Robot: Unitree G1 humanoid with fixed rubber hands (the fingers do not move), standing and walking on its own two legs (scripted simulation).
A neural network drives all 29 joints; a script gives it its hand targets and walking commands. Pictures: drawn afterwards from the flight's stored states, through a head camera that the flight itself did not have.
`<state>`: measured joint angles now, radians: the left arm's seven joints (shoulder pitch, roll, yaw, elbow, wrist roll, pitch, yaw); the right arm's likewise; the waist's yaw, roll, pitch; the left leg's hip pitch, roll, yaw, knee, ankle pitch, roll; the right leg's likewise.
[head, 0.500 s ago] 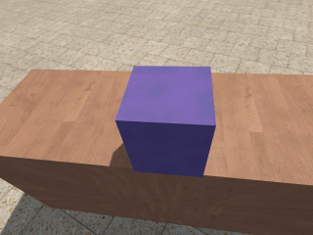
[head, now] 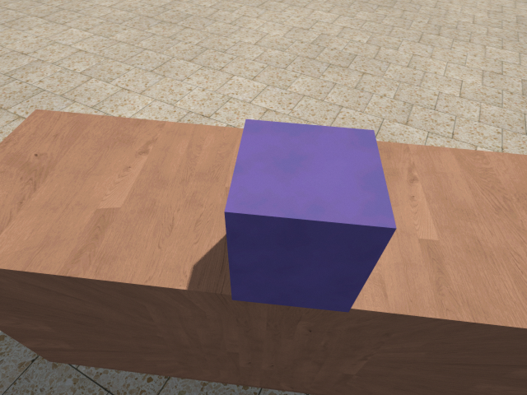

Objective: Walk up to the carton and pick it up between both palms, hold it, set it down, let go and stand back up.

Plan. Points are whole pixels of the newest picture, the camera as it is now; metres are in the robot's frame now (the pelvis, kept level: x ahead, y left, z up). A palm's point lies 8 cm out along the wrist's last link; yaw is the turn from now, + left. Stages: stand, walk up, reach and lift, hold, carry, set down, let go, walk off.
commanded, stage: stand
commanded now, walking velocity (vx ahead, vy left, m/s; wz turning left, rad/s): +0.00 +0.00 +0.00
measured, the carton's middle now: (299, 219) +0.38 -0.05 +0.04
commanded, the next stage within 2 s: reach and lift in 0.78 s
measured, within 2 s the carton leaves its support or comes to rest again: neither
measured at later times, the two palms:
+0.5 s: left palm out of the picture -0.05 +0.18 -0.15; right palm out of the picture -0.04 -0.22 -0.15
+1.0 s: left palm (134, 367) +0.19 +0.22 -0.12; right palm (416, 366) +0.20 -0.26 -0.11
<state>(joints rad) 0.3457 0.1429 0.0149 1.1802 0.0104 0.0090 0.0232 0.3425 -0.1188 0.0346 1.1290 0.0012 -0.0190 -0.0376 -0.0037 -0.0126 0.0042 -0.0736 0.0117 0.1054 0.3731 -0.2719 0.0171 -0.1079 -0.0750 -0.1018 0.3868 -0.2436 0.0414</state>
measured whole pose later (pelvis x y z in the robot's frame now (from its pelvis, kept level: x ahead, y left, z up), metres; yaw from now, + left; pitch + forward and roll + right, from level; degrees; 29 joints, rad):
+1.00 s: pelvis -0.04 -0.02 -0.02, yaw +0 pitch +16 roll +0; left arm -0.30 0.27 -0.07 0.99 -0.21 0.47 0.07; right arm -0.31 -0.29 0.10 0.95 0.23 0.46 -0.07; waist -0.01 0.01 -0.21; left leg -0.62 0.06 0.09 0.65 -0.30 -0.01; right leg -0.65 -0.05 -0.10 0.65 -0.27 -0.01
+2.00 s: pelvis -0.06 -0.01 +0.00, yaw -1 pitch +1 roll +0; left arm 0.34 0.16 -0.02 0.27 -0.09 0.37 0.05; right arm 0.33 -0.16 0.03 0.24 0.08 0.38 -0.05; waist 0.00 0.00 -0.07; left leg -0.18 0.03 0.07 0.33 -0.16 0.00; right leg -0.20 -0.03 -0.06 0.29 -0.11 0.00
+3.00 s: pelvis -0.06 -0.01 +0.01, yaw -1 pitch -1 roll +0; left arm 0.30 0.18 0.02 -0.17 -0.16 0.36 0.03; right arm 0.30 -0.18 -0.01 -0.20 0.15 0.38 -0.06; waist 0.00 0.00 -0.08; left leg -0.14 0.02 0.07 0.29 -0.14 0.00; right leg -0.17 -0.03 -0.05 0.27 -0.09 0.01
